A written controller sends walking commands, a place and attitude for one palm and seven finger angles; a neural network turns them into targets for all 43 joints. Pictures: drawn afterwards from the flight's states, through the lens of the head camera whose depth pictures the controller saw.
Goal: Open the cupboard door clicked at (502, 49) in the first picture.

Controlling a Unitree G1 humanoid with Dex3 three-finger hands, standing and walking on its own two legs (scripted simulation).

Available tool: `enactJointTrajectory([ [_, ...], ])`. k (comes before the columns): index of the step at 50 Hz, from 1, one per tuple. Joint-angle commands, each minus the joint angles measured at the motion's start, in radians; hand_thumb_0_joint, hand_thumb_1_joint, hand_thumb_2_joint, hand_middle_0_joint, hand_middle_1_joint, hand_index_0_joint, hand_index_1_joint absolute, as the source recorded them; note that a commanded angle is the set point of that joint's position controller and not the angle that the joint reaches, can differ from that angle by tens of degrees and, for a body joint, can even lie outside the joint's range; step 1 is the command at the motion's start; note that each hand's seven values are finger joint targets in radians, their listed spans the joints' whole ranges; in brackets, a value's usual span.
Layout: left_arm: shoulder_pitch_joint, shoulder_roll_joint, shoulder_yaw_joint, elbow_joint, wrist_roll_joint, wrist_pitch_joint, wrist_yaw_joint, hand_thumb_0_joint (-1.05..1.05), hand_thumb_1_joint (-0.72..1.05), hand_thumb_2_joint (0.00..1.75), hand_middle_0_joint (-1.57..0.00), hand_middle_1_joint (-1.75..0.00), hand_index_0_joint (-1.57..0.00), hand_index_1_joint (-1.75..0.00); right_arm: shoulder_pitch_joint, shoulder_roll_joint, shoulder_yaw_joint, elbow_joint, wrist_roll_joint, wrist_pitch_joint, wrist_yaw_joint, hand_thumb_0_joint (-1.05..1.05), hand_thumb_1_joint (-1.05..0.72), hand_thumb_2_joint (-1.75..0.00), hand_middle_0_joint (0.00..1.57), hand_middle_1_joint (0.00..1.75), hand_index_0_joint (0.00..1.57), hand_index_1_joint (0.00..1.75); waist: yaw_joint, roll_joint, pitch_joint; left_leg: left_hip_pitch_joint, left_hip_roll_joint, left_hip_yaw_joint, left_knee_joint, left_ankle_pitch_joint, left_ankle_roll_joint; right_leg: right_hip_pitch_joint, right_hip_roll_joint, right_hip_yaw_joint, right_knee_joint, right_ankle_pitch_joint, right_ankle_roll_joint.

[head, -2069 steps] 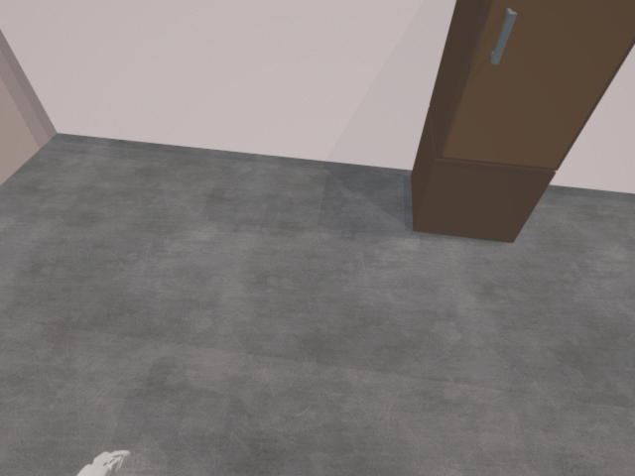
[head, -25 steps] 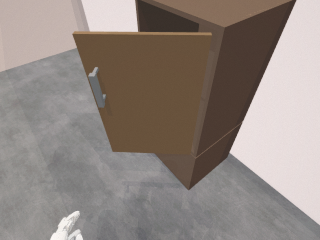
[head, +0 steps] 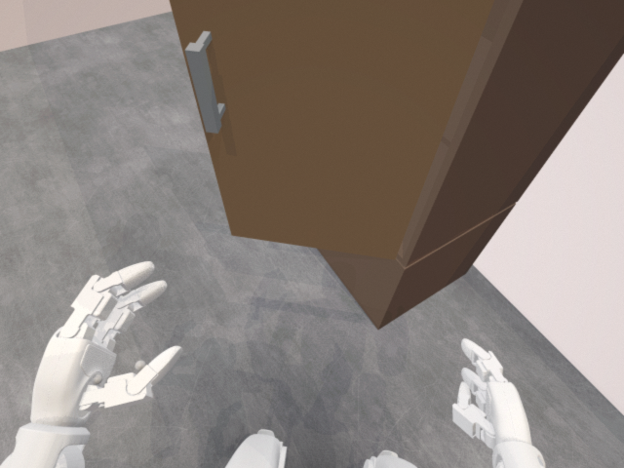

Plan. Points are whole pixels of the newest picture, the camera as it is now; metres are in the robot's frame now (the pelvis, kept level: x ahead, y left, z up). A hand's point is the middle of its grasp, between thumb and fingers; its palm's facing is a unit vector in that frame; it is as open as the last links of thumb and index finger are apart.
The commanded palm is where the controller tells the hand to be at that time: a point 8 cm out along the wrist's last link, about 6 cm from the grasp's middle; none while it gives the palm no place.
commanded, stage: raise the hand with hooked fingers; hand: left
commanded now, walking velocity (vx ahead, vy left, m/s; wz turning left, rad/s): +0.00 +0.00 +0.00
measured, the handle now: (209, 84) +0.58 +0.23 +0.15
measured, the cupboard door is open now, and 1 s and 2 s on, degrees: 49 49 49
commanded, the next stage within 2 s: move the hooked fingers beside the handle in 1.46 s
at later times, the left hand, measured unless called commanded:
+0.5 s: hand (113, 302) +0.25 +0.25 +0.11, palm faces -0.05 -1.00 -0.08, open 12.8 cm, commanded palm +0.23 +0.31 +0.12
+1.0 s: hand (60, 208) +0.31 +0.29 +0.18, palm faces +0.03 -1.00 -0.05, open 13.9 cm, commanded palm +0.28 +0.34 +0.16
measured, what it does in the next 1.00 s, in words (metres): rises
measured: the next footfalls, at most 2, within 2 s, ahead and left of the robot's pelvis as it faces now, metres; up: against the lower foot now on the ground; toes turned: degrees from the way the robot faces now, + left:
none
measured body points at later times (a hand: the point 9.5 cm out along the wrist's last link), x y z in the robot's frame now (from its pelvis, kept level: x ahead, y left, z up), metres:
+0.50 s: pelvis +0.00 +0.03 +0.03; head +0.03 +0.04 +0.48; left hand +0.25 +0.30 +0.11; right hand +0.15 -0.23 -0.03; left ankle +0.01 +0.13 -0.67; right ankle +0.01 -0.09 -0.67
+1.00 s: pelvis +0.01 +0.02 +0.05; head +0.02 +0.02 +0.50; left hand +0.30 +0.35 +0.18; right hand +0.16 -0.22 -0.02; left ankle +0.01 +0.13 -0.67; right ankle +0.01 -0.09 -0.67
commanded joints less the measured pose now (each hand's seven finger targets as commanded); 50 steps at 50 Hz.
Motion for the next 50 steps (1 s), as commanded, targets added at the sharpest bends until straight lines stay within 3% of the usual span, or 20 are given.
enactJointTrajectory([
  [1,-0.012,0.212,0.104,-0.010,-0.024,0.181,-0.100,0.00,0.13,0.57,-0.25,-0.80,-0.25,-0.80,0.033,-0.167,-0.072,-0.146,0.041,-0.029,-0.031,0.00,-0.90,-0.90,0.20,0.30,0.20,0.30,-0.061,-0.019,-0.225,0.138,-0.047,0.024,-0.201,0.332,0.049,0.232,0.014,0.176,-0.243,0.310,0.034],
  [2,-0.004,0.214,0.129,-0.058,-0.045,0.227,-0.099,0.00,0.11,0.56,-0.26,-0.81,-0.26,-0.81,0.022,-0.158,-0.065,-0.166,0.042,-0.020,-0.030,0.00,-0.90,-0.90,0.20,0.30,0.20,0.30,-0.041,-0.001,-0.278,0.162,-0.053,0.030,-0.223,0.363,0.047,0.287,0.003,0.167,-0.245,0.356,0.040],
  [3,0.020,0.244,0.183,-0.078,-0.062,0.266,-0.083,0.00,0.08,0.55,-0.26,-0.82,-0.26,-0.82,0.009,-0.147,-0.067,-0.179,0.043,-0.012,-0.031,0.00,-0.90,-0.90,0.20,0.30,0.20,0.30,-0.019,-0.025,-0.306,0.175,-0.052,0.030,-0.238,0.389,0.045,0.330,-0.002,0.160,-0.248,0.391,0.046],
  [4,0.026,0.235,0.203,-0.116,-0.082,0.286,-0.061,0.00,0.06,0.54,-0.26,-0.84,-0.26,-0.84,0.001,-0.135,-0.062,-0.192,0.039,-0.008,-0.032,0.00,-0.90,-0.90,0.20,0.30,0.20,0.30,-0.005,-0.034,-0.323,0.182,-0.055,0.030,-0.253,0.407,0.042,0.364,-0.006,0.152,-0.248,0.421,0.049],
  [6,0.025,0.251,0.262,-0.148,-0.104,0.290,0.002,0.00,0.01,0.52,-0.26,-0.87,-0.26,-0.87,-0.009,-0.112,-0.055,-0.192,0.032,-0.005,-0.030,0.00,-0.90,-0.90,0.20,0.30,0.20,0.30,0.019,-0.064,-0.286,0.184,-0.050,0.018,-0.279,0.422,0.034,0.379,0.007,0.132,-0.246,0.437,0.043],
  [9,-0.006,0.182,0.215,-0.201,-0.086,0.215,0.081,0.00,-0.06,0.49,-0.27,-0.92,-0.27,-0.92,0.023,-0.108,-0.055,-0.174,0.025,-0.018,-0.019,0.00,-0.90,-0.90,0.20,0.30,0.20,0.30,-0.005,-0.011,-0.195,0.210,-0.045,0.022,-0.321,0.403,0.026,0.289,0.023,0.092,-0.247,0.370,0.036],
  [11,-0.070,0.174,0.161,-0.197,-0.053,0.177,0.099,0.00,-0.10,0.47,-0.27,-0.94,-0.27,-0.94,0.045,-0.129,-0.054,-0.165,0.020,-0.027,-0.015,0.00,-0.90,-0.90,0.20,0.30,0.20,0.30,-0.039,-0.013,-0.143,0.217,-0.038,0.017,-0.327,0.372,0.029,0.236,0.031,0.085,-0.247,0.309,0.032],
  [13,-0.119,0.169,0.109,-0.154,-0.023,0.158,0.078,0.00,-0.15,0.45,-0.27,-0.98,-0.27,-0.98,0.077,-0.150,-0.055,-0.147,0.024,-0.038,-0.015,0.00,-0.90,-0.90,0.20,0.30,0.20,0.30,-0.076,0.019,-0.118,0.232,-0.035,0.020,-0.333,0.311,0.031,0.184,0.029,0.090,-0.267,0.239,0.035],
  [16,-0.221,0.195,0.069,-0.127,-0.014,0.171,0.023,0.00,-0.22,0.42,-0.28,-1.02,-0.28,-1.02,0.092,-0.178,-0.049,-0.144,0.035,-0.052,-0.029,0.00,-0.90,-0.90,0.20,0.30,0.20,0.30,-0.099,0.027,-0.093,0.241,-0.034,0.010,-0.353,0.227,0.036,0.173,0.028,0.103,-0.301,0.152,0.030],
  [21,-0.318,0.366,0.227,-0.162,-0.036,0.203,0.015,0.00,-0.34,0.37,-0.29,-1.10,-0.29,-1.10,0.088,-0.185,-0.040,-0.142,0.035,-0.064,-0.052,0.00,-0.90,-0.90,0.20,0.30,0.20,0.30,-0.045,0.086,-0.182,0.318,-0.034,-0.006,-0.404,0.270,0.034,0.284,0.025,0.104,-0.321,0.188,0.020],
  [26,-0.341,0.335,0.251,-0.085,-0.071,0.238,0.036,0.00,-0.45,0.32,-0.30,-1.17,-0.30,-1.17,0.077,-0.171,-0.024,-0.140,0.038,-0.056,-0.048,0.00,-0.90,-0.90,0.20,0.30,0.20,0.30,-0.030,0.106,-0.128,0.358,-0.032,-0.005,-0.445,0.339,0.021,0.322,0.036,0.084,-0.345,0.265,0.015],
  [27,-0.357,0.312,0.225,-0.059,-0.066,0.254,0.028,0.00,-0.48,0.31,-0.30,-1.18,-0.30,-1.18,0.073,-0.172,-0.021,-0.138,0.041,-0.054,-0.047,0.00,-0.90,-0.90,0.20,0.30,0.20,0.30,-0.041,0.121,-0.107,0.365,-0.032,0.001,-0.451,0.346,0.019,0.313,0.034,0.083,-0.351,0.280,0.016],
  [30,-0.392,0.302,0.188,0.017,-0.052,0.323,-0.005,0.00,-0.50,0.30,-0.30,-1.20,-0.30,-1.20,0.082,-0.182,-0.022,-0.137,0.045,-0.050,-0.048,0.00,-0.90,-0.90,0.20,0.30,0.20,0.30,-0.053,0.088,-0.080,0.369,-0.030,0.004,-0.463,0.343,0.022,0.309,0.032,0.084,-0.375,0.298,0.023],
  [32,-0.435,0.303,0.170,0.063,-0.049,0.367,-0.043,0.00,-0.50,0.30,-0.30,-1.20,-0.30,-1.20,0.091,-0.192,-0.021,-0.138,0.050,-0.044,-0.051,0.00,-0.90,-0.90,0.20,0.30,0.20,0.30,-0.065,0.028,-0.072,0.373,-0.031,0.007,-0.467,0.355,0.029,0.326,0.035,0.088,-0.391,0.325,0.025],
  [36,-0.581,0.400,0.238,0.027,-0.049,0.381,-0.059,0.00,-0.50,0.30,-0.30,-1.20,-0.30,-1.20,0.081,-0.194,-0.013,-0.140,0.041,-0.041,-0.059,0.00,-0.90,-0.90,0.20,0.30,0.20,0.30,-0.052,0.062,-0.116,0.421,-0.035,0.000,-0.475,0.388,0.029,0.363,0.036,0.095,-0.402,0.345,0.018],
  [38,-0.626,0.432,0.279,0.002,-0.054,0.353,-0.055,0.00,-0.50,0.30,-0.30,-1.20,-0.30,-1.20,0.084,-0.185,-0.012,-0.138,0.039,-0.041,-0.061,0.00,-0.90,-0.90,0.20,0.30,0.20,0.30,-0.050,0.055,-0.166,0.463,-0.033,-0.002,-0.484,0.422,0.028,0.384,0.038,0.095,-0.409,0.365,0.020],
  [41,-0.672,0.472,0.318,0.020,-0.056,0.322,-0.044,0.00,-0.50,0.30,-0.30,-1.20,-0.30,-1.20,0.083,-0.184,-0.006,-0.122,0.034,-0.040,-0.066,0.00,-0.90,-0.90,0.20,0.30,0.20,0.30,-0.044,0.071,-0.175,0.484,-0.033,-0.004,-0.493,0.434,0.024,0.403,0.040,0.098,-0.417,0.368,0.015],
  [43,-0.688,0.452,0.301,0.077,-0.052,0.328,-0.055,0.00,-0.50,0.30,-0.30,-1.20,-0.30,-1.20,0.080,-0.180,-0.002,-0.113,0.038,-0.038,-0.067,0.00,-0.90,-0.90,0.20,0.30,0.20,0.30,-0.050,0.109,-0.152,0.494,-0.033,-0.001,-0.506,0.438,0.022,0.395,0.036,0.097,-0.426,0.373,0.014],
  [48,-0.739,0.458,0.279,0.232,-0.056,0.415,-0.120,0.00,-0.50,0.30,-0.30,-1.20,-0.30,-1.20,0.084,-0.198,-0.007,-0.105,0.050,-0.022,-0.079,0.00,-0.90,-0.90,0.20,0.30,0.20,0.30,-0.058,0.060,-0.111,0.472,-0.038,0.012,-0.518,0.424,0.033,0.404,0.028,0.102,-0.459,0.396,0.020],
  [50,-0.712,0.432,0.255,0.262,-0.057,0.439,-0.139,0.00,-0.50,0.30,-0.30,-1.20,-0.30,-1.20,0.084,-0.200,-0.010,-0.115,0.051,-0.020,-0.078,0.00,-0.90,-0.90,0.20,0.30,0.20,0.30,-0.056,0.041,-0.107,0.465,-0.041,0.010,-0.519,0.414,0.036,0.399,0.026,0.102,-0.465,0.387,0.021],
])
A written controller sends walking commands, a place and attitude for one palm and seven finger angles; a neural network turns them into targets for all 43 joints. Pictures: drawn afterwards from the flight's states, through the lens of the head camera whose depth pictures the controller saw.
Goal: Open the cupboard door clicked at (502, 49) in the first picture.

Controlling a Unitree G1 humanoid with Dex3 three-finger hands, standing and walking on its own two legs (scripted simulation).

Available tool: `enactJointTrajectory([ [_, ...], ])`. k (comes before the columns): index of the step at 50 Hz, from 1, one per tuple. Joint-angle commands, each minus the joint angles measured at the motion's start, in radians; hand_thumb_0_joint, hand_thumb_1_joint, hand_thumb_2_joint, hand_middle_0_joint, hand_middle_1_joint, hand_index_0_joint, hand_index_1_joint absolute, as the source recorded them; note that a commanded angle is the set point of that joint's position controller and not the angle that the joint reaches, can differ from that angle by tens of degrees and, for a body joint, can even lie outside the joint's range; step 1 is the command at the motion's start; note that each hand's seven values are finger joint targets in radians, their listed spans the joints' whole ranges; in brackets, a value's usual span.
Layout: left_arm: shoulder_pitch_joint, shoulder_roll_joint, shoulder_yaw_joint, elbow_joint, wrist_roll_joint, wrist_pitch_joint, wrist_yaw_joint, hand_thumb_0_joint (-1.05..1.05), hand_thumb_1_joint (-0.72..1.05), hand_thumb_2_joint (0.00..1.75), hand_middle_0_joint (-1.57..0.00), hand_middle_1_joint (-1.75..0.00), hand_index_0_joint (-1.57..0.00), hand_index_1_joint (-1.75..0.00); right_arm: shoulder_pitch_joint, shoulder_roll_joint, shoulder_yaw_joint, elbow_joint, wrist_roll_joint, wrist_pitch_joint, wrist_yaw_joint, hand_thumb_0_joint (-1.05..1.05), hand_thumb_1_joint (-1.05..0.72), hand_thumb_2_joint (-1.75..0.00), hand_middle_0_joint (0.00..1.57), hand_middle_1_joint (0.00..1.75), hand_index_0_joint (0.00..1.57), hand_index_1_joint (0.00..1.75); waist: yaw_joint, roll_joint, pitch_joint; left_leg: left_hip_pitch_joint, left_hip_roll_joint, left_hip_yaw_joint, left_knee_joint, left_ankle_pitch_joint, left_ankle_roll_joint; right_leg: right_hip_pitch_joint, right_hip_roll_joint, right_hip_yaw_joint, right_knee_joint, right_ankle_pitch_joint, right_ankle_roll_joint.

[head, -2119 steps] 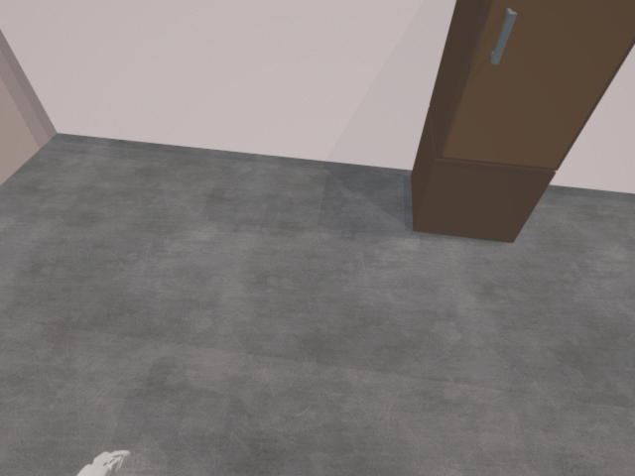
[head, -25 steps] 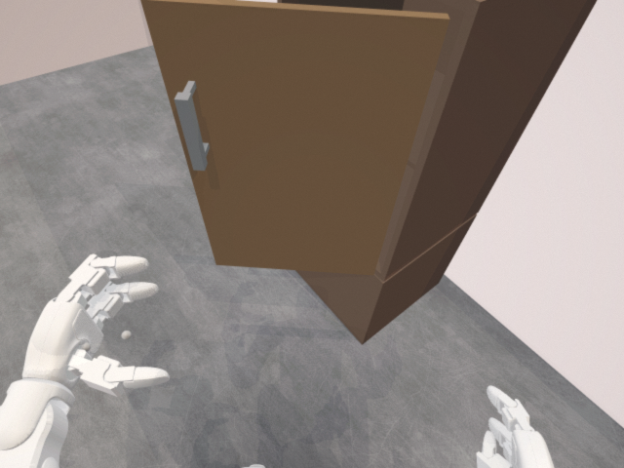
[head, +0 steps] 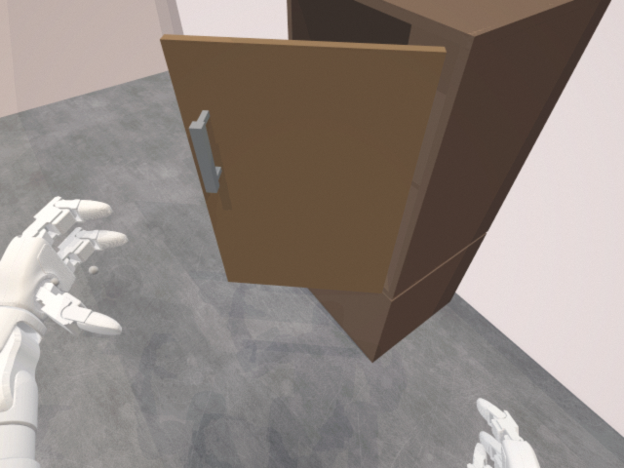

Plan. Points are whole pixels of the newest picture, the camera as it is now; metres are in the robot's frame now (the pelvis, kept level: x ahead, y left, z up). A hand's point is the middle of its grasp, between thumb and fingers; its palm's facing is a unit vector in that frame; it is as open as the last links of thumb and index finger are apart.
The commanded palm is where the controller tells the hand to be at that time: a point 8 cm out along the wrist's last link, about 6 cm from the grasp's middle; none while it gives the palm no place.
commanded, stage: raise the hand with hooked fingers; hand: left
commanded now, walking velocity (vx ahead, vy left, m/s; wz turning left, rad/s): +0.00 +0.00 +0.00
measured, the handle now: (208, 152) +0.56 +0.22 +0.09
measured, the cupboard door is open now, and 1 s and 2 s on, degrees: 49 49 49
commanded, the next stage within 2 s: move the hooked fingers beside the handle in 0.46 s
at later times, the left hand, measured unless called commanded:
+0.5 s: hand (120, 276) +0.30 +0.25 +0.11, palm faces +0.03 -1.00 -0.04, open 13.9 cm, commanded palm +0.27 +0.30 +0.11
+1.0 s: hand (137, 235) +0.36 +0.26 +0.11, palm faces +0.02 -1.00 -0.01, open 13.9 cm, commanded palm +0.33 +0.31 +0.10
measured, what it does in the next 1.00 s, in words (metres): stands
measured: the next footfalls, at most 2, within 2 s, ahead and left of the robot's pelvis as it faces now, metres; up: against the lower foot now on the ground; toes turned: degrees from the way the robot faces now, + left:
none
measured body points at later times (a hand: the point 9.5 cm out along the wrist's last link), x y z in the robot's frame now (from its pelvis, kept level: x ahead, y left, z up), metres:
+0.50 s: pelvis +0.00 -0.01 +0.00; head +0.01 -0.02 +0.45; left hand +0.29 +0.31 +0.12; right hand +0.15 -0.26 -0.08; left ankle +0.00 +0.10 -0.72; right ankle +0.00 -0.12 -0.72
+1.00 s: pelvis +0.00 -0.01 +0.00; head +0.03 -0.01 +0.45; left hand +0.35 +0.31 +0.11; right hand +0.11 -0.28 -0.09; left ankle +0.00 +0.10 -0.72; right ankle +0.00 -0.12 -0.72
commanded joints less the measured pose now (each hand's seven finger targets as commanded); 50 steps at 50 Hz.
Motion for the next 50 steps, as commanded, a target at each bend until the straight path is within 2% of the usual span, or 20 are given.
enactJointTrajectory([
  [1,-0.193,0.211,0.034,-0.110,-0.021,0.000,-0.042,0.00,-0.50,0.30,-0.30,-1.20,-0.30,-1.20,-0.060,-0.151,-0.072,-0.155,0.012,-0.046,-0.008,0.00,-0.90,-0.90,0.20,0.30,0.20,0.30,-0.006,0.010,-0.156,0.088,-0.016,-0.059,-0.125,0.287,0.000,0.065,0.028,0.038,-0.079,0.240,-0.022],
  [5,-0.174,0.262,0.097,-0.209,-0.027,-0.047,-0.019,0.00,-0.50,0.30,-0.30,-1.20,-0.30,-1.20,-0.056,-0.148,-0.081,-0.171,0.001,-0.047,0.009,0.00,-0.90,-0.90,0.20,0.30,0.20,0.30,0.012,0.007,-0.239,0.113,-0.018,-0.053,-0.114,0.361,0.000,0.103,0.027,0.044,-0.063,0.311,-0.020],
  [7,-0.182,0.285,0.127,-0.237,-0.026,-0.078,0.005,0.00,-0.50,0.30,-0.30,-1.20,-0.30,-1.20,-0.053,-0.144,-0.080,-0.168,-0.004,-0.045,0.014,0.00,-0.90,-0.90,0.20,0.30,0.20,0.30,0.018,0.025,-0.249,0.119,-0.017,-0.047,-0.119,0.374,-0.002,0.115,0.031,0.047,-0.059,0.322,-0.021],
  [9,-0.199,0.276,0.128,-0.253,-0.022,-0.103,0.025,0.00,-0.50,0.30,-0.30,-1.20,-0.30,-1.20,-0.051,-0.139,-0.082,-0.162,-0.004,-0.045,0.014,0.00,-0.90,-0.90,0.20,0.30,0.20,0.30,0.013,0.067,-0.240,0.136,-0.016,-0.044,-0.122,0.369,-0.005,0.098,0.030,0.047,-0.061,0.308,-0.022],
  [11,-0.216,0.282,0.126,-0.241,-0.013,-0.108,0.037,0.00,-0.50,0.30,-0.30,-1.20,-0.30,-1.20,-0.047,-0.141,-0.082,-0.154,-0.005,-0.043,0.011,0.00,-0.90,-0.90,0.20,0.30,0.20,0.30,0.006,0.056,-0.214,0.125,-0.017,-0.038,-0.124,0.324,0.000,0.089,0.029,0.054,-0.072,0.278,-0.020],
  [13,-0.217,0.237,0.089,-0.189,-0.009,-0.095,0.030,0.00,-0.50,0.30,-0.30,-1.20,-0.30,-1.20,-0.051,-0.139,-0.081,-0.147,0.003,-0.039,0.004,0.00,-0.90,-0.90,0.20,0.30,0.20,0.30,-0.010,0.045,-0.167,0.106,-0.018,-0.032,-0.135,0.275,0.002,0.070,0.029,0.054,-0.086,0.244,-0.017],
  [15,-0.231,0.237,0.073,-0.195,-0.002,-0.087,0.019,0.00,-0.50,0.30,-0.30,-1.20,-0.30,-1.20,-0.055,-0.141,-0.082,-0.147,0.005,-0.040,-0.001,0.00,-0.90,-0.90,0.20,0.30,0.20,0.30,-0.012,0.082,-0.177,0.113,-0.021,-0.030,-0.135,0.261,0.004,0.067,0.024,0.060,-0.092,0.233,-0.017],
  [16,-0.233,0.240,0.067,-0.184,-0.003,-0.080,0.013,0.00,-0.50,0.30,-0.30,-1.20,-0.30,-1.20,-0.051,-0.144,-0.081,-0.147,0.004,-0.037,-0.003,0.00,-0.90,-0.90,0.20,0.30,0.20,0.30,-0.015,0.047,-0.175,0.109,-0.018,-0.029,-0.132,0.254,0.007,0.076,0.024,0.065,-0.095,0.232,-0.016],
  [22,-0.224,0.256,0.094,-0.185,-0.025,-0.086,-0.006,0.00,-0.50,0.30,-0.30,-1.20,-0.30,-1.20,-0.063,-0.141,-0.079,-0.149,0.004,-0.038,-0.008,0.00,-0.90,-0.90,0.20,0.30,0.20,0.30,-0.009,0.006,-0.206,0.103,-0.021,-0.028,-0.126,0.259,0.009,0.106,0.022,0.075,-0.098,0.252,-0.009],
  [28,-0.210,0.244,0.099,-0.145,-0.026,-0.091,0.004,0.00,-0.50,0.30,-0.30,-1.20,-0.30,-1.20,-0.064,-0.137,-0.077,-0.144,0.004,-0.038,-0.003,0.00,-0.90,-0.90,0.20,0.30,0.20,0.30,-0.003,0.009,-0.186,0.086,-0.024,-0.021,-0.124,0.278,0.008,0.105,0.019,0.075,-0.089,0.289,-0.008],
  [30,-0.318,0.251,0.075,-0.111,-0.011,-0.086,0.003,0.00,-0.50,0.30,-0.30,-1.20,-0.30,-1.20,-0.064,-0.141,-0.074,-0.130,0.007,-0.034,-0.008,0.00,-0.90,-0.90,0.20,0.30,0.20,0.30,-0.028,0.027,-0.138,0.071,-0.024,-0.025,-0.127,0.223,0.005,0.055,0.018,0.076,-0.101,0.224,-0.007],
  [31,-0.346,0.273,0.082,-0.088,-0.006,-0.086,0.004,0.00,-0.50,0.30,-0.30,-1.20,-0.30,-1.20,-0.055,-0.145,-0.076,-0.122,0.008,-0.028,-0.012,0.00,-0.90,-0.90,0.20,0.30,0.20,0.30,-0.036,0.007,-0.128,0.066,-0.019,-0.023,-0.123,0.208,0.007,0.049,0.018,0.083,-0.105,0.200,-0.007],
  [32,-0.377,0.255,0.056,-0.072,-0.001,-0.085,-0.001,0.00,-0.50,0.30,-0.30,-1.20,-0.30,-1.20,-0.056,-0.144,-0.075,-0.121,0.010,-0.027,-0.015,0.00,-0.90,-0.90,0.20,0.30,0.20,0.30,-0.044,0.023,-0.119,0.065,-0.022,-0.023,-0.125,0.190,0.008,0.033,0.017,0.086,-0.111,0.179,-0.006],
  [33,-0.435,0.261,0.046,-0.059,0.006,-0.088,-0.003,0.00,-0.50,0.30,-0.30,-1.20,-0.30,-1.20,-0.050,-0.147,-0.075,-0.115,0.011,-0.026,-0.018,0.00,-0.90,-0.90,0.20,0.30,0.20,0.30,-0.055,0.013,-0.132,0.067,-0.023,-0.024,-0.123,0.174,0.009,0.025,0.016,0.088,-0.113,0.159,-0.004],
  [36,-0.488,0.283,0.042,-0.042,0.015,-0.114,-0.007,0.00,-0.50,0.30,-0.30,-1.20,-0.30,-1.20,-0.035,-0.151,-0.076,-0.112,0.008,-0.024,-0.021,0.00,-0.90,-0.90,0.20,0.30,0.20,0.30,-0.052,0.016,-0.198,0.084,-0.022,-0.031,-0.115,0.189,0.010,0.049,0.017,0.089,-0.099,0.167,-0.009],
  [37,-0.504,0.291,0.050,-0.029,0.017,-0.122,-0.009,0.00,-0.50,0.30,-0.30,-1.20,-0.30,-1.20,-0.034,-0.148,-0.077,-0.108,0.007,-0.024,-0.021,0.00,-0.90,-0.90,0.20,0.30,0.20,0.30,-0.050,0.054,-0.223,0.094,-0.024,-0.028,-0.110,0.207,0.010,0.058,0.016,0.093,-0.095,0.191,-0.010],
  [38,-0.506,0.319,0.076,-0.006,0.020,-0.127,-0.008,0.00,-0.50,0.30,-0.30,-1.20,-0.30,-1.20,-0.024,-0.152,-0.078,-0.105,0.004,-0.021,-0.021,0.00,-0.90,-0.90,0.20,0.30,0.20,0.30,-0.044,0.033,-0.249,0.090,-0.025,-0.032,-0.106,0.221,0.010,0.074,0.016,0.090,-0.086,0.211,-0.010],
  [39,-0.516,0.325,0.078,0.018,0.022,-0.131,-0.009,0.00,-0.50,0.30,-0.30,-1.20,-0.30,-1.20,-0.022,-0.152,-0.077,-0.101,0.005,-0.017,-0.021,0.00,-0.90,-0.90,0.20,0.30,0.20,0.30,-0.045,0.054,-0.250,0.086,-0.025,-0.029,-0.104,0.226,0.008,0.069,0.016,0.089,-0.083,0.218,-0.011],
  [46,-0.518,0.365,0.104,0.202,0.031,-0.113,-0.016,0.00,-0.50,0.30,-0.30,-1.20,-0.30,-1.20,0.011,-0.169,-0.079,-0.107,0.003,0.017,-0.004,0.00,-0.90,-0.90,0.20,0.30,0.20,0.30,-0.030,-0.015,-0.209,0.008,-0.022,-0.027,-0.102,0.226,0.007,0.066,0.018,0.086,-0.068,0.236,-0.013],
  [50,-0.561,0.370,0.098,0.152,0.047,-0.140,-0.014,0.00,-0.50,0.30,-0.30,-1.20,-0.30,-1.20,0.031,-0.167,-0.089,-0.124,0.000,0.031,0.007,0.00,-0.90,-0.90,0.20,0.30,0.20,0.30,-0.029,0.058,-0.283,0.052,-0.023,-0.025,-0.095,0.297,0.008,0.065,0.024,0.079,-0.049,0.298,-0.017],
])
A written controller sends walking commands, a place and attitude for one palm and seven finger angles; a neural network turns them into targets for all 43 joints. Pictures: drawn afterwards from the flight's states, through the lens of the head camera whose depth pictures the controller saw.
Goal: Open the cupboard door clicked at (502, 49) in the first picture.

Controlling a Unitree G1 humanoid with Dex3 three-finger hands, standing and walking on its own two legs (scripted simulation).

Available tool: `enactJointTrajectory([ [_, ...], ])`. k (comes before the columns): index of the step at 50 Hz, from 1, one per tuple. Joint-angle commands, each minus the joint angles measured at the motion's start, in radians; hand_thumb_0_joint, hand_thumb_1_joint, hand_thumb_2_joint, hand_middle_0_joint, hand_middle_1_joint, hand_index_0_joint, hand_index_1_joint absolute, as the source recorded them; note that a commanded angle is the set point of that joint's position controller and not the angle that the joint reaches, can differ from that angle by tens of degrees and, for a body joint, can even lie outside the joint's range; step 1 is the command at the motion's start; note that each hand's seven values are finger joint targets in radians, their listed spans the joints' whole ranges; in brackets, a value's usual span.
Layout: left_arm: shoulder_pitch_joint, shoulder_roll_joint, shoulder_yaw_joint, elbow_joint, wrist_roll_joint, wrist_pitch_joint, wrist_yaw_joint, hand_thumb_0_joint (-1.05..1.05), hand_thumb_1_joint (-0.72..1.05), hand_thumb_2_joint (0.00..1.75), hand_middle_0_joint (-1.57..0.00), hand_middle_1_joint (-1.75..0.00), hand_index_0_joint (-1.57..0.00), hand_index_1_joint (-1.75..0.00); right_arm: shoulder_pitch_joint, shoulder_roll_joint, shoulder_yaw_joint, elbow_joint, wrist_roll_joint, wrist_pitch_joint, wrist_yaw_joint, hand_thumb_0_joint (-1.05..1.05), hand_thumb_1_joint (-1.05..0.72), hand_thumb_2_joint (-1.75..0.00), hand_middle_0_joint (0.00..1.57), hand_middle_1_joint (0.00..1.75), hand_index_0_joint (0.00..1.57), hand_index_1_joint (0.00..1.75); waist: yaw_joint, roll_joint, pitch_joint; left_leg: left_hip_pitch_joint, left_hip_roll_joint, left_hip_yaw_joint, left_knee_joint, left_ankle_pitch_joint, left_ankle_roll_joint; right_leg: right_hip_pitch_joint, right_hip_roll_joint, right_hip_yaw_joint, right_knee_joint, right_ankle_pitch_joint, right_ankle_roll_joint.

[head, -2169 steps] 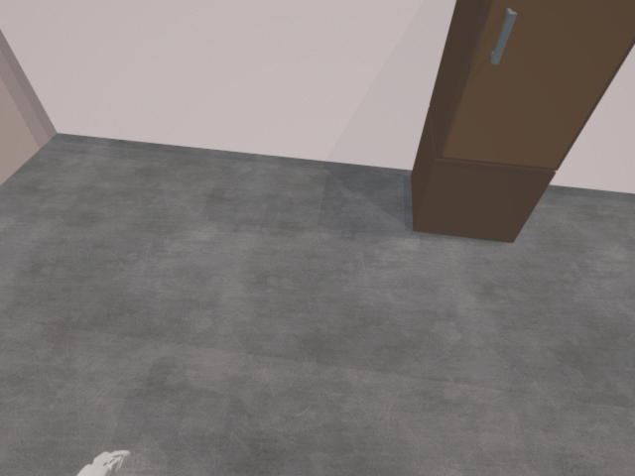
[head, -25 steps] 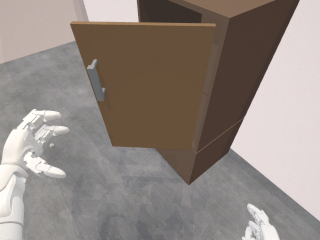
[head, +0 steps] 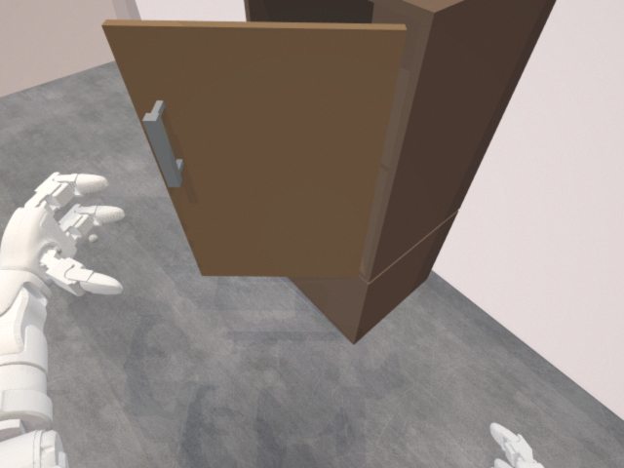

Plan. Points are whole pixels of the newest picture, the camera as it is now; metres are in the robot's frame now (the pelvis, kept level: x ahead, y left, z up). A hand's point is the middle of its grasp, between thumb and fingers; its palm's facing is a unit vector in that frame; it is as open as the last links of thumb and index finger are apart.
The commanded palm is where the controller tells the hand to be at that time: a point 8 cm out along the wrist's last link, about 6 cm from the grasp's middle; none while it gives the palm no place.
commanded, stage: move the hooked fingers beside the handle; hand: left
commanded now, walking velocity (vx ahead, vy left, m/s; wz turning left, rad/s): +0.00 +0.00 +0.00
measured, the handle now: (167, 145) +0.56 +0.25 +0.09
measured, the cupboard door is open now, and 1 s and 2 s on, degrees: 49 49 49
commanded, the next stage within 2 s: slide the fingers in behind the handle in 1.96 s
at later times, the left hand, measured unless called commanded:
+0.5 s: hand (103, 199) +0.43 +0.29 +0.11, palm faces +0.02 -1.00 +0.00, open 13.9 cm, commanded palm +0.41 +0.34 +0.10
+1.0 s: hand (115, 168) +0.49 +0.30 +0.11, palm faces +0.02 -1.00 +0.00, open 13.9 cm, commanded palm +0.47 +0.36 +0.09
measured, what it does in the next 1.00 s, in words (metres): stands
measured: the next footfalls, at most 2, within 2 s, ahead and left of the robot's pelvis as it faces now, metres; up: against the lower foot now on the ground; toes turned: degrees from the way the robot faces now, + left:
none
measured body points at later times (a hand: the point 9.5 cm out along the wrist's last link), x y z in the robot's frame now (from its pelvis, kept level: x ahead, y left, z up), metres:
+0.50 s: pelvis +0.01 +0.02 -0.01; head +0.07 +0.03 +0.44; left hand +0.42 +0.35 +0.11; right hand +0.07 -0.25 -0.11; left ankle +0.00 +0.11 -0.72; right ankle +0.01 -0.11 -0.72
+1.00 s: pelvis +0.01 +0.02 -0.01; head +0.12 +0.04 +0.42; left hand +0.48 +0.35 +0.11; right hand +0.02 -0.25 -0.12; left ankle +0.00 +0.11 -0.72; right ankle +0.01 -0.11 -0.72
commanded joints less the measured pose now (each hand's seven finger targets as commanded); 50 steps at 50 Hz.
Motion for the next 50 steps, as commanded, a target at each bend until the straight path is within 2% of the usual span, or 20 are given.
enactJointTrajectory([
  [1,-0.299,0.336,0.091,-0.205,-0.020,-0.083,0.002,0.00,-0.50,0.30,-0.30,-1.20,-0.30,-1.20,0.005,-0.150,-0.067,-0.137,-0.001,-0.025,0.002,0.00,-0.90,-0.90,0.20,0.30,0.20,0.30,0.027,0.041,-0.289,0.094,-0.033,-0.044,-0.076,0.298,0.022,0.156,0.014,0.060,-0.056,0.310,-0.004],
  [6,-0.447,0.320,0.059,-0.154,-0.018,-0.117,-0.002,0.00,-0.50,0.30,-0.30,-1.20,-0.30,-1.20,0.033,-0.154,-0.069,-0.114,0.001,-0.007,-0.002,0.00,-0.90,-0.90,0.20,0.30,0.20,0.30,-0.014,0.034,-0.259,0.091,-0.029,-0.050,-0.075,0.242,0.024,0.086,0.022,0.057,-0.062,0.245,-0.001],
  [10,-0.511,0.347,0.051,-0.060,0.015,-0.118,-0.004,0.00,-0.50,0.30,-0.30,-1.20,-0.30,-1.20,0.058,-0.162,-0.069,-0.090,-0.002,0.007,-0.004,0.00,-0.90,-0.90,0.20,0.30,0.20,0.30,-0.022,0.083,-0.270,0.086,-0.032,-0.062,-0.073,0.225,0.020,0.047,0.019,0.054,-0.058,0.209,-0.004],
  [12,-0.515,0.354,0.054,-0.035,0.020,-0.119,-0.007,0.00,-0.50,0.30,-0.30,-1.20,-0.30,-1.20,0.072,-0.163,-0.072,-0.092,-0.005,0.016,-0.001,0.00,-0.90,-0.90,0.20,0.30,0.20,0.30,-0.016,0.069,-0.308,0.100,-0.029,-0.065,-0.064,0.268,0.021,0.057,0.022,0.051,-0.047,0.244,-0.005],
  [16,-0.605,0.375,0.048,0.020,0.026,-0.136,-0.009,0.00,-0.50,0.30,-0.30,-1.20,-0.30,-1.20,0.091,-0.169,-0.068,-0.082,-0.009,0.037,0.002,0.00,-0.90,-0.90,0.20,0.30,0.20,0.30,-0.032,0.067,-0.314,0.089,-0.024,-0.069,-0.049,0.283,0.019,0.033,0.025,0.047,-0.035,0.252,-0.008],
  [18,-0.610,0.417,0.082,0.066,0.035,-0.144,-0.008,0.00,-0.50,0.30,-0.30,-1.20,-0.30,-1.20,0.102,-0.174,-0.070,-0.079,-0.011,0.045,0.004,0.00,-0.90,-0.90,0.20,0.30,0.20,0.30,-0.025,0.063,-0.326,0.080,-0.023,-0.073,-0.044,0.288,0.016,0.030,0.026,0.047,-0.028,0.251,-0.007],
  [20,-0.627,0.408,0.071,0.071,0.045,-0.156,-0.005,0.00,-0.50,0.30,-0.30,-1.20,-0.30,-1.20,0.107,-0.171,-0.072,-0.083,-0.014,0.053,0.009,0.00,-0.90,-0.90,0.20,0.30,0.20,0.30,-0.024,0.102,-0.343,0.096,-0.022,-0.076,-0.039,0.321,0.012,0.015,0.025,0.044,-0.020,0.261,-0.008],
  [22,-0.624,0.427,0.081,0.095,0.048,-0.155,-0.010,0.00,-0.50,0.30,-0.30,-1.20,-0.30,-1.20,0.124,-0.175,-0.073,-0.083,-0.015,0.068,0.012,0.00,-0.90,-0.90,0.20,0.30,0.20,0.30,-0.029,0.088,-0.365,0.104,-0.017,-0.075,-0.027,0.373,0.012,0.016,0.029,0.044,-0.011,0.296,-0.006],
  [24,-0.658,0.409,0.057,0.123,0.054,-0.153,-0.013,0.00,-0.50,0.30,-0.30,-1.20,-0.30,-1.20,0.129,-0.175,-0.072,-0.082,-0.016,0.079,0.015,0.00,-0.90,-0.90,0.20,0.30,0.20,0.30,-0.042,0.082,-0.343,0.090,-0.016,-0.074,-0.023,0.357,0.014,-0.010,0.029,0.043,-0.012,0.283,-0.003],
  [25,-0.675,0.429,0.069,0.141,0.059,-0.153,-0.012,0.00,-0.50,0.30,-0.30,-1.20,-0.30,-1.20,0.135,-0.178,-0.074,-0.078,-0.016,0.084,0.015,0.00,-0.90,-0.90,0.20,0.30,0.20,0.30,-0.043,0.077,-0.331,0.077,-0.014,-0.078,-0.023,0.345,0.013,-0.018,0.030,0.041,-0.011,0.271,-0.003],
  [28,-0.712,0.431,0.057,0.133,0.067,-0.161,-0.015,0.00,-0.50,0.30,-0.30,-1.20,-0.30,-1.20,0.150,-0.181,-0.076,-0.078,-0.020,0.100,0.017,0.00,-0.90,-0.90,0.20,0.30,0.20,0.30,-0.051,0.112,-0.367,0.115,-0.010,-0.087,-0.012,0.392,0.008,-0.045,0.033,0.039,-0.004,0.270,-0.004],
  [31,-0.758,0.388,0.023,0.129,0.062,-0.173,-0.012,0.00,-0.50,0.30,-0.30,-1.20,-0.30,-1.20,0.166,-0.178,-0.079,-0.069,-0.023,0.111,0.019,0.00,-0.90,-0.90,0.20,0.30,0.20,0.30,-0.069,0.108,-0.380,0.145,-0.001,-0.094,0.001,0.428,0.005,-0.082,0.037,0.033,0.000,0.263,-0.003],
  [32,-0.768,0.434,0.058,0.142,0.066,-0.174,-0.009,0.00,-0.50,0.30,-0.30,-1.20,-0.30,-1.20,0.173,-0.186,-0.080,-0.063,-0.024,0.116,0.019,0.00,-0.90,-0.90,0.20,0.30,0.20,0.30,-0.064,0.104,-0.390,0.141,0.000,-0.099,0.002,0.427,0.003,-0.079,0.038,0.035,0.001,0.262,-0.002],
  [34,-0.797,0.456,0.071,0.179,0.072,-0.172,-0.002,0.00,-0.50,0.30,-0.30,-1.20,-0.30,-1.20,0.183,-0.188,-0.079,-0.054,-0.025,0.128,0.018,0.00,-0.90,-0.90,0.20,0.30,0.20,0.30,-0.073,0.079,-0.394,0.120,-0.001,-0.102,0.006,0.409,0.005,-0.076,0.038,0.033,0.004,0.263,-0.001],
  [37,-0.835,0.482,0.074,0.191,0.090,-0.171,0.003,0.00,-0.50,0.30,-0.30,-1.20,-0.30,-1.20,0.194,-0.187,-0.076,-0.051,-0.028,0.140,0.020,0.00,-0.90,-0.90,0.20,0.30,0.20,0.30,-0.073,0.138,-0.410,0.124,-0.003,-0.098,0.014,0.434,0.004,-0.083,0.037,0.037,0.011,0.273,-0.001],
  [40,-0.825,0.542,0.107,0.220,0.115,-0.172,0.013,0.00,-0.50,0.30,-0.30,-1.20,-0.30,-1.20,0.207,-0.189,-0.075,-0.053,-0.032,0.157,0.024,0.00,-0.90,-0.90,0.20,0.30,0.20,0.30,-0.069,0.129,-0.416,0.102,-0.003,-0.098,0.027,0.452,0.004,-0.074,0.037,0.038,0.019,0.291,0.000],
  [45,-0.858,0.535,0.088,0.245,0.116,-0.176,-0.002,0.00,-0.50,0.30,-0.30,-1.20,-0.30,-1.20,0.224,-0.191,-0.076,-0.052,-0.032,0.182,0.028,0.00,-0.90,-0.90,0.20,0.30,0.20,0.30,-0.087,0.154,-0.421,0.112,0.004,-0.096,0.042,0.480,0.006,-0.106,0.044,0.037,0.023,0.297,0.002],
  [46,-0.859,0.531,0.085,0.261,0.109,-0.174,-0.009,0.00,-0.50,0.30,-0.30,-1.20,-0.30,-1.20,0.232,-0.192,-0.075,-0.056,-0.033,0.187,0.028,0.00,-0.90,-0.90,0.20,0.30,0.20,0.30,-0.095,0.128,-0.416,0.105,0.004,-0.096,0.046,0.488,0.009,-0.107,0.047,0.035,0.024,0.303,0.001],
  [49,-0.871,0.603,0.119,0.338,0.119,-0.150,-0.022,0.00,-0.50,0.30,-0.30,-1.20,-0.30,-1.20,0.241,-0.202,-0.069,-0.056,-0.030,0.202,0.023,0.00,-0.90,-0.90,0.20,0.30,0.20,0.30,-0.100,0.086,-0.395,0.014,-0.005,-0.084,0.047,0.396,0.023,-0.073,0.045,0.046,0.022,0.306,0.006],
  [50,-0.899,0.601,0.105,0.331,0.123,-0.147,-0.026,0.00,-0.50,0.30,-0.30,-1.20,-0.30,-1.20,0.241,-0.202,-0.069,-0.057,-0.028,0.205,0.021,0.00,-0.90,-0.90,0.20,0.30,0.20,0.30,-0.114,0.091,-0.389,0.004,-0.007,-0.078,0.051,0.390,0.028,-0.076,0.043,0.051,0.019,0.318,0.009],
])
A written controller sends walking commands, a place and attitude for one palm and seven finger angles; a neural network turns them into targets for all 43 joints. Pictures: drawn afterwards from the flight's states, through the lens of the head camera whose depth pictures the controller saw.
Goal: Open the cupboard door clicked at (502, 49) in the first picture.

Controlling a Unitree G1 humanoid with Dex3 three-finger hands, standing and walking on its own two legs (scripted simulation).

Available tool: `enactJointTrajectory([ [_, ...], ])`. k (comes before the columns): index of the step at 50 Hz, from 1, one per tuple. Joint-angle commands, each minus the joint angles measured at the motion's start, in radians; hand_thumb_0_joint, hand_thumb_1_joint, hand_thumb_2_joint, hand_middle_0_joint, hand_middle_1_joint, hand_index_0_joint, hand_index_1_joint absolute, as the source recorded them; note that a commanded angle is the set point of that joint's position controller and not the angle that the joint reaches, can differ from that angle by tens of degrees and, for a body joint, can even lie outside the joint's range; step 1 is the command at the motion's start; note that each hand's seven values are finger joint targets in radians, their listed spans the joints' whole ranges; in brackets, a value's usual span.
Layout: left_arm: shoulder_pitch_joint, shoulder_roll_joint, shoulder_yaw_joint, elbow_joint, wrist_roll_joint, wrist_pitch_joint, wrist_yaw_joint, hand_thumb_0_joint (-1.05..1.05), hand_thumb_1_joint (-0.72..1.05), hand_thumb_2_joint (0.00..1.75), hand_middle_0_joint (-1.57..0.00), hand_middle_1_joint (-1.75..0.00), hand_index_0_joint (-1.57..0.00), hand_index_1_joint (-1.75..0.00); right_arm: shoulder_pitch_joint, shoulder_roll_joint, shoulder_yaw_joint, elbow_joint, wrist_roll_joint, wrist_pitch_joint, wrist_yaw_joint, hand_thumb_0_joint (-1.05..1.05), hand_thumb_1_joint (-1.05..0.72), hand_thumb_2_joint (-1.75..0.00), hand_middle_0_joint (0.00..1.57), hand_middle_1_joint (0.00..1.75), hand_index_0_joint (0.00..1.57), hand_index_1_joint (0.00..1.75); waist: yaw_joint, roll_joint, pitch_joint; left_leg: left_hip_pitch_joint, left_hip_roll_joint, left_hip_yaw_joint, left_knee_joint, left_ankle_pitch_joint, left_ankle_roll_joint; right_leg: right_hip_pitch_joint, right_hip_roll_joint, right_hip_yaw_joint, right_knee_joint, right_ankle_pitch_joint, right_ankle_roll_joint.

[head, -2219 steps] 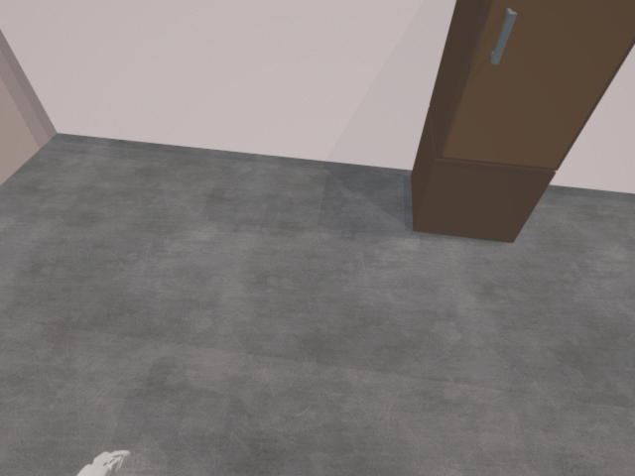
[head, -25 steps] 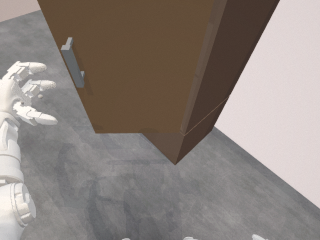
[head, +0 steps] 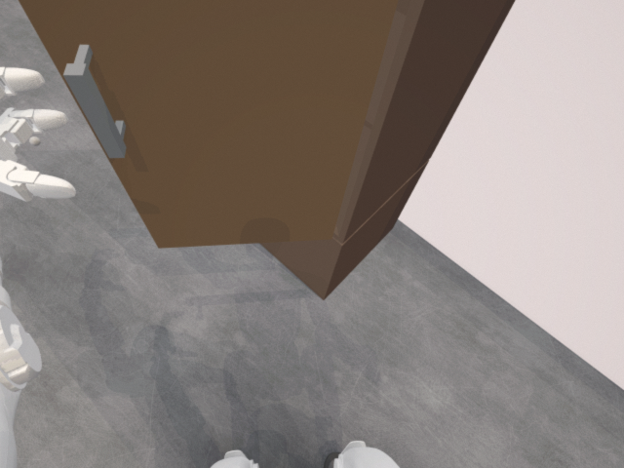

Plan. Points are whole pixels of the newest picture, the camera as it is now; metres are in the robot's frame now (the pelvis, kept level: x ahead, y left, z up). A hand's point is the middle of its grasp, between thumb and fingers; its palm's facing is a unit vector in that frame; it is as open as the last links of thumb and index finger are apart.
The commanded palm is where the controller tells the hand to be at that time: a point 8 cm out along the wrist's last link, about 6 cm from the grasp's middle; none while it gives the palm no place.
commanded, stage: move the hooked fingers beside the handle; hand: left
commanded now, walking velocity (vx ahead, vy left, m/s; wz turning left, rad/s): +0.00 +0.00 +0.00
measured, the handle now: (101, 105) +0.54 +0.24 +0.11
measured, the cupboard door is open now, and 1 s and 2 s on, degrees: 49 49 48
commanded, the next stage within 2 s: slide the fingers in behind the handle in 0.96 s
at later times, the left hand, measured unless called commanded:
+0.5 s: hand (33, 133) +0.50 +0.31 +0.10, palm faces +0.04 -1.00 +0.01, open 14.0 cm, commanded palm +0.48 +0.35 +0.10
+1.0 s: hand (34, 143) +0.48 +0.30 +0.11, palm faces +0.04 -1.00 +0.00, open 14.0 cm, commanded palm +0.46 +0.34 +0.10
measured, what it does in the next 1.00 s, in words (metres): stands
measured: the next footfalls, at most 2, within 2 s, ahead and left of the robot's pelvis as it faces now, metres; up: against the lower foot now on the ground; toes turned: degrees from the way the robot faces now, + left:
none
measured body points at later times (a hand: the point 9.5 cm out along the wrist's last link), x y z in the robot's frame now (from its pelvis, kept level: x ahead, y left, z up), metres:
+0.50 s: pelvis +0.01 +0.01 -0.01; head +0.14 +0.04 +0.42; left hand +0.49 +0.36 +0.10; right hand -0.01 -0.27 -0.10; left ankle -0.02 +0.09 -0.71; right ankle +0.00 -0.13 -0.71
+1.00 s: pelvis +0.00 +0.01 -0.01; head +0.11 +0.04 +0.43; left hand +0.47 +0.35 +0.11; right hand +0.02 -0.27 -0.10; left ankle -0.02 +0.09 -0.71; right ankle +0.00 -0.13 -0.71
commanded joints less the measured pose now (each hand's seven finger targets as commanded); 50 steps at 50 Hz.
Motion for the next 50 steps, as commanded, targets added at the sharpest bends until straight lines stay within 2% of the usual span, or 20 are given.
enactJointTrajectory([
  [1,-0.415,0.396,0.058,-0.144,-0.010,-0.041,-0.013,0.00,-0.50,0.30,-0.30,-1.20,-0.30,-1.20,0.151,-0.202,-0.073,-0.059,0.003,0.003,-0.019,0.00,-0.90,-0.90,0.20,0.30,0.20,0.30,0.002,0.121,-0.380,0.249,-0.019,-0.089,-0.063,0.468,-0.002,0.143,0.035,0.037,-0.028,0.339,-0.024],
  [3,-0.449,0.411,0.051,-0.160,0.003,-0.045,-0.021,0.00,-0.50,0.30,-0.30,-1.20,-0.30,-1.20,0.160,-0.202,-0.072,-0.056,0.002,0.009,-0.017,0.00,-0.90,-0.90,0.20,0.30,0.20,0.30,-0.007,0.161,-0.410,0.269,-0.018,-0.087,-0.052,0.479,-0.003,0.128,0.036,0.041,-0.027,0.340,-0.019],
  [7,-0.505,0.477,0.083,-0.158,0.006,-0.055,-0.034,0.00,-0.50,0.30,-0.30,-1.20,-0.30,-1.20,0.181,-0.209,-0.070,-0.055,-0.001,0.022,-0.019,0.00,-0.90,-0.90,0.20,0.30,0.20,0.30,-0.021,0.158,-0.460,0.271,-0.014,-0.093,-0.033,0.498,-0.002,0.130,0.042,0.044,-0.017,0.355,-0.018],
  [11,-0.477,0.393,0.018,-0.123,0.002,-0.042,-0.061,0.00,-0.50,0.30,-0.30,-1.20,-0.30,-1.20,0.188,-0.201,-0.067,-0.056,-0.004,0.032,-0.014,0.00,-0.90,-0.90,0.20,0.30,0.20,0.30,-0.026,0.239,-0.437,0.312,-0.009,-0.096,-0.021,0.551,-0.010,0.058,0.047,0.031,-0.013,0.340,-0.025],
  [12,-0.436,0.419,0.041,-0.100,0.004,-0.032,-0.065,0.00,-0.50,0.30,-0.30,-1.20,-0.30,-1.20,0.196,-0.207,-0.068,-0.055,-0.004,0.037,-0.013,0.00,-0.90,-0.90,0.20,0.30,0.20,0.30,-0.014,0.199,-0.439,0.306,-0.006,-0.102,-0.020,0.556,-0.011,0.058,0.048,0.027,-0.014,0.332,-0.023],
  [14,-0.410,0.424,0.052,-0.098,-0.004,-0.016,-0.070,0.00,-0.50,0.30,-0.30,-1.20,-0.30,-1.20,0.199,-0.209,-0.071,-0.065,-0.004,0.044,-0.010,0.00,-0.90,-0.90,0.20,0.30,0.20,0.30,-0.014,0.156,-0.450,0.276,-0.008,-0.095,-0.016,0.547,-0.003,0.082,0.048,0.029,-0.013,0.354,-0.018],
  [16,-0.440,0.436,0.058,-0.099,-0.008,-0.011,-0.071,0.00,-0.50,0.30,-0.30,-1.20,-0.30,-1.20,0.198,-0.211,-0.070,-0.070,-0.004,0.049,-0.011,0.00,-0.90,-0.90,0.20,0.30,0.20,0.30,-0.020,0.151,-0.429,0.247,-0.010,-0.094,-0.015,0.524,0.000,0.081,0.049,0.028,-0.007,0.353,-0.022],
  [17,-0.474,0.464,0.072,-0.148,-0.004,-0.018,-0.067,0.00,-0.50,0.30,-0.30,-1.20,-0.30,-1.20,0.201,-0.211,-0.070,-0.072,-0.006,0.052,-0.009,0.00,-0.90,-0.90,0.20,0.30,0.20,0.30,-0.014,0.193,-0.463,0.272,-0.008,-0.096,-0.017,0.548,-0.003,0.085,0.048,0.030,-0.004,0.364,-0.020],
  [19,-0.455,0.446,0.065,-0.178,0.003,-0.030,-0.053,0.00,-0.50,0.30,-0.30,-1.20,-0.30,-1.20,0.202,-0.207,-0.074,-0.078,-0.008,0.054,-0.004,0.00,-0.90,-0.90,0.20,0.30,0.20,0.30,-0.011,0.216,-0.467,0.307,-0.004,-0.100,-0.010,0.583,-0.009,0.057,0.050,0.027,-0.004,0.352,-0.021],
  [23,-0.462,0.479,0.113,-0.249,0.003,-0.066,-0.023,0.00,-0.50,0.30,-0.30,-1.20,-0.30,-1.20,0.209,-0.206,-0.085,-0.075,-0.015,0.055,0.007,0.00,-0.90,-0.90,0.20,0.30,0.20,0.30,-0.002,0.253,-0.541,0.388,0.007,-0.120,0.004,0.685,-0.026,0.054,0.059,0.021,0.009,0.362,-0.025],
  [25,-0.439,0.465,0.107,-0.229,0.000,-0.060,-0.022,0.00,-0.50,0.30,-0.30,-1.20,-0.30,-1.20,0.202,-0.205,-0.082,-0.074,-0.014,0.055,0.011,0.00,-0.90,-0.90,0.20,0.30,0.20,0.30,-0.004,0.233,-0.508,0.369,0.008,-0.119,-0.001,0.665,-0.025,0.049,0.060,0.017,0.004,0.347,-0.024],
  [27,-0.429,0.420,0.076,-0.218,-0.006,-0.046,-0.030,0.00,-0.50,0.30,-0.30,-1.20,-0.30,-1.20,0.200,-0.199,-0.080,-0.071,-0.010,0.060,0.014,0.00,-0.90,-0.90,0.20,0.30,0.20,0.30,-0.001,0.278,-0.487,0.395,0.010,-0.117,-0.001,0.699,-0.031,0.026,0.061,0.014,-0.001,0.347,-0.025],
  [33,-0.353,0.373,0.044,-0.202,-0.012,-0.011,-0.045,0.00,-0.50,0.30,-0.30,-1.20,-0.30,-1.20,0.192,-0.198,-0.079,-0.090,-0.007,0.068,0.018,0.00,-0.90,-0.90,0.20,0.30,0.20,0.30,0.004,0.215,-0.441,0.360,0.008,-0.114,-0.009,0.692,-0.025,0.037,0.061,0.008,-0.005,0.354,-0.023],
  [34,-0.369,0.355,0.035,-0.208,-0.018,-0.015,-0.043,0.00,-0.50,0.30,-0.30,-1.20,-0.30,-1.20,0.190,-0.198,-0.078,-0.091,-0.008,0.068,0.019,0.00,-0.90,-0.90,0.20,0.30,0.20,0.30,-0.006,0.181,-0.429,0.349,0.009,-0.114,-0.011,0.671,-0.020,0.037,0.061,0.006,-0.006,0.352,-0.021],
  [37,-0.384,0.360,0.059,-0.268,-0.036,-0.042,-0.033,0.00,-0.50,0.30,-0.30,-1.20,-0.30,-1.20,0.188,-0.199,-0.085,-0.093,-0.011,0.065,0.020,0.00,-0.90,-0.90,0.20,0.30,0.20,0.30,0.003,0.214,-0.474,0.398,0.013,-0.122,-0.010,0.714,-0.032,0.036,0.063,0.008,0.001,0.354,-0.025],
  [39,-0.383,0.361,0.062,-0.239,-0.033,-0.048,-0.025,0.00,-0.50,0.30,-0.30,-1.20,-0.30,-1.20,0.182,-0.199,-0.085,-0.085,-0.010,0.062,0.020,0.00,-0.90,-0.90,0.20,0.30,0.20,0.30,-0.004,0.177,-0.434,0.363,0.011,-0.122,-0.011,0.666,-0.030,0.033,0.061,0.007,-0.001,0.334,-0.024],
  [41,-0.413,0.320,0.027,-0.255,-0.036,-0.056,-0.022,0.00,-0.50,0.30,-0.30,-1.20,-0.30,-1.20,0.175,-0.194,-0.082,-0.087,-0.007,0.062,0.017,0.00,-0.90,-0.90,0.20,0.30,0.20,0.30,-0.010,0.200,-0.435,0.371,0.009,-0.121,-0.015,0.653,-0.029,0.029,0.061,0.008,0.001,0.326,-0.027],
  [46,-0.434,0.322,0.011,-0.217,-0.013,-0.049,-0.005,0.00,-0.50,0.30,-0.30,-1.20,-0.30,-1.20,0.165,-0.193,-0.074,-0.081,-0.007,0.058,0.011,0.00,-0.90,-0.90,0.20,0.30,0.20,0.30,-0.013,0.226,-0.396,0.344,0.003,-0.122,-0.021,0.573,-0.029,0.007,0.056,0.009,-0.001,0.278,-0.031],
  [49,-0.441,0.360,0.034,-0.215,-0.006,-0.054,0.005,0.00,-0.50,0.30,-0.30,-1.20,-0.30,-1.20,0.158,-0.195,-0.072,-0.084,-0.006,0.053,0.009,0.00,-0.90,-0.90,0.20,0.30,0.20,0.30,-0.009,0.200,-0.422,0.316,-0.002,-0.117,-0.023,0.513,-0.022,0.039,0.054,0.015,-0.002,0.274,-0.027],
  [50,-0.451,0.355,0.025,-0.199,-0.004,-0.054,0.005,0.00,-0.50,0.30,-0.30,-1.20,-0.30,-1.20,0.154,-0.195,-0.069,-0.083,-0.004,0.051,0.007,0.00,-0.90,-0.90,0.20,0.30,0.20,0.30,-0.019,0.180,-0.404,0.293,-0.004,-0.112,-0.022,0.483,-0.016,0.044,0.053,0.019,-0.005,0.275,-0.026],
])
